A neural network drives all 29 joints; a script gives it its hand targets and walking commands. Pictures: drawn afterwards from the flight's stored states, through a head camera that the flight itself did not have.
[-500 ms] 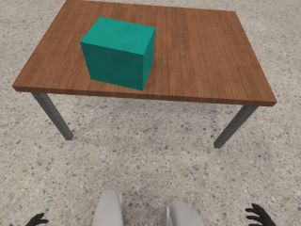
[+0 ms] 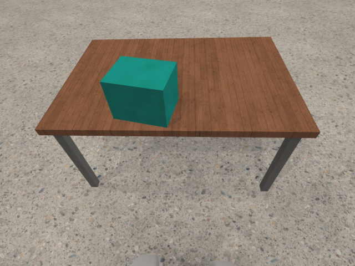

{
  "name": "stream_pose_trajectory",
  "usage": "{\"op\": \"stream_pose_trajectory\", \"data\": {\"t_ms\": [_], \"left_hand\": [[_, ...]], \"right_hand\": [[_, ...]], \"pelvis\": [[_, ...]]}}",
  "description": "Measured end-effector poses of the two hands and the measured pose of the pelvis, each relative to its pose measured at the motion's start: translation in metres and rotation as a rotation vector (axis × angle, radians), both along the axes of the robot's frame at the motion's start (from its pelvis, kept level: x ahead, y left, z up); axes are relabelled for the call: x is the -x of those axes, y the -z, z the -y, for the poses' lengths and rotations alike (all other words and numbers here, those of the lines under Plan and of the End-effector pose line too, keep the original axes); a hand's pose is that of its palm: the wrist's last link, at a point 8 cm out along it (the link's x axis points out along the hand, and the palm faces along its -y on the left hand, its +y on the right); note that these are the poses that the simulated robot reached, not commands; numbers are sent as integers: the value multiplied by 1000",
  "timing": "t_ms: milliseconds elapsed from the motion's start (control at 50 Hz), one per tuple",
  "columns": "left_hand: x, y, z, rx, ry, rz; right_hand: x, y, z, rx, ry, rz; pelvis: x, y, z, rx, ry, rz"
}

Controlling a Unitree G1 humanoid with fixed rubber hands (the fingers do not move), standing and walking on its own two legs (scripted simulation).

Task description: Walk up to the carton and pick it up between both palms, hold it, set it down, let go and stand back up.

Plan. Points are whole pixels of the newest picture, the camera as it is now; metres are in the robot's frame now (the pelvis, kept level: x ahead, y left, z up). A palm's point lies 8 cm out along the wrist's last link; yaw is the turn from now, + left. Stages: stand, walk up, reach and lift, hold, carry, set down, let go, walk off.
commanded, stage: walk up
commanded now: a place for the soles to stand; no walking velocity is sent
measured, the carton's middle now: (143, 91) +0.74 +0.18 -0.06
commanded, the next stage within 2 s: none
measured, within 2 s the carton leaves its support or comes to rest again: neither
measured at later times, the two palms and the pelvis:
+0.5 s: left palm out of the picture +0.03 +0.37 -0.06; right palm (312, 262) +0.16 -0.28 -0.10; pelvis +0.05 +0.04 +0.02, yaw +4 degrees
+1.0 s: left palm out of the picture +0.19 +0.49 -0.08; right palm (239, 229) +0.23 -0.13 -0.09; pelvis +0.15 +0.17 +0.02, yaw +3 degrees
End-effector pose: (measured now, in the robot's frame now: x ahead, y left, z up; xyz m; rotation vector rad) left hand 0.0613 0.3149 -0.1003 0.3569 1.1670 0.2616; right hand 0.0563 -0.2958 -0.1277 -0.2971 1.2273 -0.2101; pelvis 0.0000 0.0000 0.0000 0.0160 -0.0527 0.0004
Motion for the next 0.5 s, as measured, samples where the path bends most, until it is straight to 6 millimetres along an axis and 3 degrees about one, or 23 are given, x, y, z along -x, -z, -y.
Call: {"op": "stream_pose_trajectory", "data": {"t_ms": [160, 320, 400, 500], "left_hand": [[1, -5, -2, 5, -22, -32], [-13, -11, 0, 18, -19, 28], [3, -24, -17, -18, -87, 44], [30, -36, -53, -75, -143, -32]], "right_hand": [[-19, -11, 2, 16, 2, 41], [-28, -19, 5, 18, -27, 3], [-53, -26, 3, 18, -64, 1], [-102, -31, -15, 10, -98, 71]], "pelvis": [[-2, -8, -8, -19, 0, 13], [-11, -13, -7, 25, -24, 10], [-26, -20, -18, 36, -50, 33], [-46, -21, -42, 63, -63, 53]]}}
